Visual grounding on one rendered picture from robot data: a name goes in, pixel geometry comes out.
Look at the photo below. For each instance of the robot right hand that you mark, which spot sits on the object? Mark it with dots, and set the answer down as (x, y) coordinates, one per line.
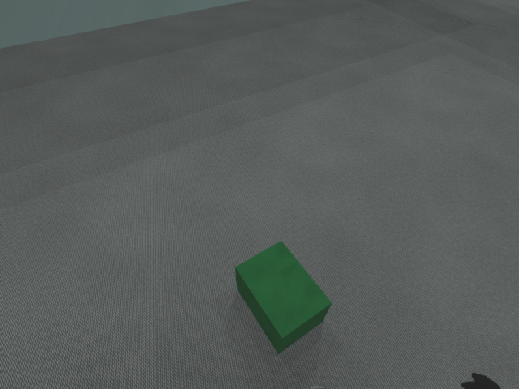
(481, 382)

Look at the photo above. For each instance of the carton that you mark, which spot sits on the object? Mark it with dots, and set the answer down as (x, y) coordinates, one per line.
(285, 300)

